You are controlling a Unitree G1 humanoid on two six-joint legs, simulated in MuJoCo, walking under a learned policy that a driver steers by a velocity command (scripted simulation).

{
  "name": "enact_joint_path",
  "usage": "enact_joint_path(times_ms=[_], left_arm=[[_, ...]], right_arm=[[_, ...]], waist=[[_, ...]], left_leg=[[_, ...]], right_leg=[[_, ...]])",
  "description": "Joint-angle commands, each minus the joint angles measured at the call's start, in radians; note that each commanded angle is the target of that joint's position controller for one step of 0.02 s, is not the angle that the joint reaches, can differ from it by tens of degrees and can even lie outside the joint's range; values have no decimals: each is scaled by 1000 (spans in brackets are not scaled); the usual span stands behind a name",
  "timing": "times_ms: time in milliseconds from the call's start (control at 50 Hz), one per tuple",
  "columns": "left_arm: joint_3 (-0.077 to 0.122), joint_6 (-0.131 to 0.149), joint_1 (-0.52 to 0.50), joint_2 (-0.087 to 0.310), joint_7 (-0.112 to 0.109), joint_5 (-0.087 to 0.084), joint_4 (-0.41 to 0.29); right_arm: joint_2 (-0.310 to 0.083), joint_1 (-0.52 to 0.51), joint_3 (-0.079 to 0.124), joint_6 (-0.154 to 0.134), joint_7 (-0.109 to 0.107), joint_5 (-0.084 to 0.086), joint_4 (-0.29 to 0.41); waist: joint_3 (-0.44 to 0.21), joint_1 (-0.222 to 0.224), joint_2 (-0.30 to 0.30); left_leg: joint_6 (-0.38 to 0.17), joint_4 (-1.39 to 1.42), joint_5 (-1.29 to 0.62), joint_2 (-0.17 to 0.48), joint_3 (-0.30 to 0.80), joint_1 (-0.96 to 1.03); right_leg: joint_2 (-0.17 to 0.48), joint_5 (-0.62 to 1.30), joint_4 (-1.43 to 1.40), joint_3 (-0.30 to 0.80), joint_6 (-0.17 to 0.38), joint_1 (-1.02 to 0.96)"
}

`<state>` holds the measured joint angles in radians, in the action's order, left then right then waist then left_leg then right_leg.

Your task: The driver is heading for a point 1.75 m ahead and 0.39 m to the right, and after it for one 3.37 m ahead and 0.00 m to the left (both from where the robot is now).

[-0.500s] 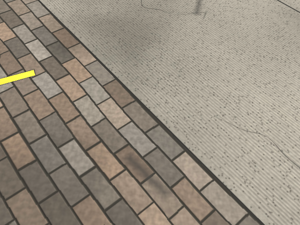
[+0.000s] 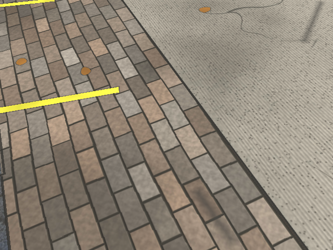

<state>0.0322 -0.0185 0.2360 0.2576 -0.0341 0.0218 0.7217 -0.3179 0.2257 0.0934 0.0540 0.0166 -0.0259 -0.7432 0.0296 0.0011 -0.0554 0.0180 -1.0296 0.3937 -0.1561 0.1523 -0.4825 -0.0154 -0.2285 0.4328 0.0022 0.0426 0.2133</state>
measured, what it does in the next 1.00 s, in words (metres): steps on the spot, turning right: left foot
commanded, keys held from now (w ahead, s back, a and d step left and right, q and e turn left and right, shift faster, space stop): no key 0.26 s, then e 0.74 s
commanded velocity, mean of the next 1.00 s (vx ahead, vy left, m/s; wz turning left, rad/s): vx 0.00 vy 0.00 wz -0.24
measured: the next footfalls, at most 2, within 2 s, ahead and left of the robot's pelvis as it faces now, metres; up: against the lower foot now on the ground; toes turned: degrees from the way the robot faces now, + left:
left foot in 0.22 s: +0.00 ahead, +0.12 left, +0.00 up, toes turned -3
left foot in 1.28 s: +0.09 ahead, +0.07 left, +0.00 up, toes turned -31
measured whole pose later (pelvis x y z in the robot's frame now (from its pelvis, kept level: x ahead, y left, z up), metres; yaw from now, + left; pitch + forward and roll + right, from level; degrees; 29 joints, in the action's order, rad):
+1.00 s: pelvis -0.03 -0.03 +0.00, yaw -20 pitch +1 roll +2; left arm 0.06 -0.04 0.25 0.28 0.00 0.01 0.79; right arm -0.31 0.13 0.05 0.06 -0.03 -0.02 -0.84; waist 0.07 0.02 -0.03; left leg 0.05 -0.94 0.35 0.00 0.07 -0.46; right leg -0.13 -0.16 0.39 0.14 0.11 0.22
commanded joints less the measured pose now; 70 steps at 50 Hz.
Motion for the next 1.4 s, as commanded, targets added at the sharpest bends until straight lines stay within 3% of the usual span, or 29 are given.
enact_joint_path(times_ms=[20,120,160,200,220,240,260,280,320,360,400,460,520,620,640,660,680,700,740,780,820,1000,1220,1260,1280,1300,1320,1360,1400], left_arm=[[28,22,-16,119,1,-4,-56],[35,17,28,151,11,2,-11],[39,6,37,161,17,-1,11],[36,7,40,148,18,-10,28],[26,15,55,114,23,-12,18],[7,22,68,51,26,-22,6],[5,14,48,65,17,-10,38],[10,11,33,81,18,-8,57],[22,11,-7,120,27,-12,71],[24,12,-6,124,32,-19,76],[22,7,-2,106,31,-19,82],[27,-8,16,92,30,-7,81],[36,-23,13,86,36,-7,71],[38,-15,72,78,51,-16,74],[46,-6,73,107,49,-7,69],[72,9,88,231,43,7,46],[89,5,150,299,48,-9,57],[84,3,159,261,47,-13,66],[66,-10,37,184,35,-15,40],[61,-12,14,165,28,-20,26],[65,-7,45,175,31,-25,32],[76,-14,76,200,24,-10,30],[59,-22,8,185,24,4,37],[48,-25,-23,167,20,-9,44],[32,-19,14,119,22,-11,48],[17,-12,75,69,24,-15,51],[38,-11,29,161,15,7,52],[41,2,11,162,29,19,67],[40,11,26,158,52,26,95]], right_arm=[[-51,17,5,3,-1,8,39],[-17,-36,-29,11,-12,25,27],[-16,-13,-36,6,-21,32,6],[-25,21,-42,-14,-33,19,-22],[-75,24,-39,-29,-40,1,-21],[-121,-49,-36,-35,-43,5,-19],[-50,-69,-53,-41,-38,17,-27],[-23,-87,-65,-48,-37,15,-33],[-49,-57,-60,-52,-53,8,-64],[-92,-29,-43,-50,-65,15,-87],[-102,-17,-33,-42,-69,17,-94],[-104,-36,-23,-28,-72,9,-86],[-90,-59,-26,-31,-71,0,-71],[-122,-120,-13,-25,-59,6,-66],[-114,-85,-12,-24,-55,6,-77],[-63,-48,-22,-20,-48,-3,-53],[-43,-108,-33,-6,-62,4,-14],[-61,-100,-32,1,-65,3,-26],[-67,-103,-28,-8,-55,13,-49],[-76,-76,-26,-14,-42,-3,-64],[-67,-62,-28,-12,-34,3,-65],[-78,-126,-27,-8,-47,6,-28],[-71,-64,-46,-31,-54,25,-21],[-51,2,-54,-42,-61,19,-41],[-86,-3,-52,-51,-67,0,-37],[-142,-25,-48,-53,-68,-9,-12],[-208,9,-25,-50,-54,-19,-41],[-117,-9,-42,-59,-37,1,-65],[-99,5,-44,-72,-37,7,-76]], waist=[[-39,0,188],[-63,38,251],[-59,23,256],[-68,-6,196],[-113,11,99],[-79,67,-71],[-78,40,-51],[-49,35,-41],[-11,5,-55],[-12,2,-51],[-5,-5,-38],[27,-3,-93],[44,-3,-60],[-36,39,-57],[-40,43,27],[-57,23,290],[-65,55,339],[-45,41,208],[26,-1,111],[-25,-1,141],[-66,3,118],[-38,39,160],[-66,14,168],[-57,-32,141],[-80,-8,25],[-102,19,-143],[-35,-24,-122],[72,8,-72],[59,8,-95]], left_leg=[[29,-5,25,23,-20,-47],[20,349,98,68,-118,151],[0,520,7,72,-150,234],[-31,775,-277,122,-97,417],[-56,779,-352,247,36,534],[-120,714,-597,362,136,458],[-143,686,-554,363,102,371],[-115,694,-448,307,61,366],[-80,701,-381,249,13,370],[-91,686,-400,255,-2,399],[-128,686,-377,301,9,388],[-203,708,-361,397,50,311],[-278,697,-555,487,61,293],[-161,525,-548,393,-105,306],[-107,408,-382,344,-155,255],[-30,139,2,218,-257,71],[-21,3,286,91,-175,-45],[-25,-95,244,132,-107,-48],[-25,-70,69,177,-91,-71],[-9,-61,-12,172,-102,-53],[7,-55,-37,162,-101,-52],[36,111,-35,146,-74,-94],[-27,401,-8,112,-97,185],[-50,683,-186,126,-94,354],[-76,791,-131,243,52,435],[-141,866,37,446,306,515],[-239,884,176,500,406,377],[-224,928,288,422,339,330],[-197,927,167,351,230,389]], right_leg=[[214,434,-102,173,159,-127],[211,495,-54,159,160,-150],[206,561,-21,164,151,-136],[191,505,18,155,78,-47],[163,351,51,127,29,38],[64,58,0,43,-7,62],[71,-21,-52,34,-17,-53],[66,40,-72,57,-17,-57],[68,160,-53,76,-11,-40],[52,179,2,72,-9,17],[17,99,79,50,-14,72],[-10,-116,247,12,-5,131],[20,-335,439,-7,11,200],[-12,-93,131,-70,18,11],[1,25,-12,18,31,-54],[254,260,-139,394,87,-153],[391,448,-167,595,233,-120],[368,400,-158,554,269,-105],[240,254,-154,387,199,-66],[184,347,-142,333,166,-119],[177,404,-128,323,161,-160],[157,175,-140,452,170,-140],[137,353,-72,506,150,-40],[88,265,-33,483,86,29],[22,-10,36,417,35,93],[-117,-281,220,240,-1,221],[-149,-332,361,166,6,281],[-79,-210,474,172,-8,332],[-55,-132,518,112,-34,356]])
